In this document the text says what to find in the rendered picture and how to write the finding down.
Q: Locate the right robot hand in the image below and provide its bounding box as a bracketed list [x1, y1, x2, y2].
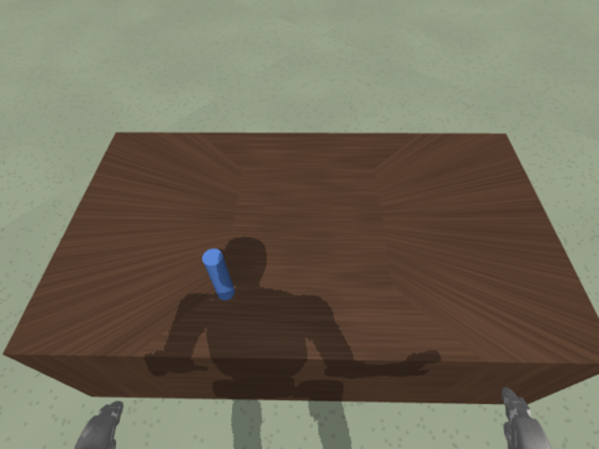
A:
[502, 387, 552, 449]

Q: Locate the can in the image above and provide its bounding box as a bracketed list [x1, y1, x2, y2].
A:
[202, 249, 235, 300]

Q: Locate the left robot hand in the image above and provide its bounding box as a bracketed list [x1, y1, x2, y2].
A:
[74, 401, 124, 449]

